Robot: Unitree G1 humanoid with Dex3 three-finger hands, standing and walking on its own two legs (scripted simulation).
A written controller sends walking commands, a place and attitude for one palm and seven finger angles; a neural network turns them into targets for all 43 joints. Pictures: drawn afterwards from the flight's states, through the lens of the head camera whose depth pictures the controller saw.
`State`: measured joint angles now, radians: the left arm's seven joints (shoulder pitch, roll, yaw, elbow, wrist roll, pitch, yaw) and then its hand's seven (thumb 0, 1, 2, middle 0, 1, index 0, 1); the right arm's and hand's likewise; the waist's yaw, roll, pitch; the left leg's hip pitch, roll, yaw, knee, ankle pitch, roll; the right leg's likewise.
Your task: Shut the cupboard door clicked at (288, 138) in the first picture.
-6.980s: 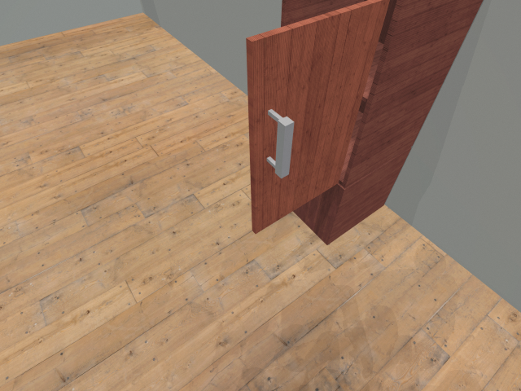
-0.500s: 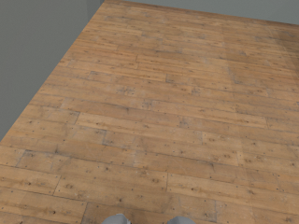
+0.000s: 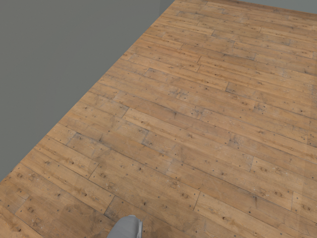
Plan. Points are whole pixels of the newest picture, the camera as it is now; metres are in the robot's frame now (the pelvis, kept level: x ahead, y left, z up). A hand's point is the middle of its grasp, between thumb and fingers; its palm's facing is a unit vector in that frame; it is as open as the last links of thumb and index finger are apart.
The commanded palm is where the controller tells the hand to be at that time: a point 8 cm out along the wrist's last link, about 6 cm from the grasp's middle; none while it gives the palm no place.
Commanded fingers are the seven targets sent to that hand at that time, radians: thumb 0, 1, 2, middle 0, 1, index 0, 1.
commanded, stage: walk to a spot facing it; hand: left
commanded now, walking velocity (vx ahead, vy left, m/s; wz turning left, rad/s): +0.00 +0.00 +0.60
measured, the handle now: out of the picture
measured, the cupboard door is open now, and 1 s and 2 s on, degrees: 90 90 90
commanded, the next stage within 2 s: none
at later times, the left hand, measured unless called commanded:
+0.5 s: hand out of the picture +0.05 +0.24 -0.17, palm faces +0.32 -0.91 -0.26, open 7.4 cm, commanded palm none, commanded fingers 0.00 0.90 0.90 -0.20 -0.30 -0.20 -0.30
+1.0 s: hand out of the picture -0.02 +0.14 -0.17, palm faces +0.60 -0.76 -0.26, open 7.3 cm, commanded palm none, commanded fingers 0.00 0.90 0.90 -0.20 -0.30 -0.20 -0.30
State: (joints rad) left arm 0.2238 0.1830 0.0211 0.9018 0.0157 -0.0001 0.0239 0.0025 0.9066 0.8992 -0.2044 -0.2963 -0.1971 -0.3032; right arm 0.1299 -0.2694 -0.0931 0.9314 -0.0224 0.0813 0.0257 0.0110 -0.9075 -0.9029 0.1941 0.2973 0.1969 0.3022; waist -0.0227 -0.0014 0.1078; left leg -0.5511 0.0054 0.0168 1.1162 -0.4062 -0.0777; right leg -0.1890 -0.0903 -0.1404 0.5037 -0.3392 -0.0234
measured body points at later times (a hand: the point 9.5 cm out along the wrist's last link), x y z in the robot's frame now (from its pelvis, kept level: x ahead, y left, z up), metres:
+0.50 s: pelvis +0.02 +0.00 -0.01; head +0.06 +0.02 +0.44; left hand +0.03 +0.28 -0.15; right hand +0.19 -0.21 -0.14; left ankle +0.00 +0.11 -0.74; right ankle +0.07 -0.15 -0.68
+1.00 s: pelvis +0.05 -0.05 +0.00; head +0.10 -0.02 +0.44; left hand -0.05 +0.18 -0.15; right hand +0.28 -0.21 -0.15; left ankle -0.03 +0.06 -0.70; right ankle +0.08 -0.14 -0.74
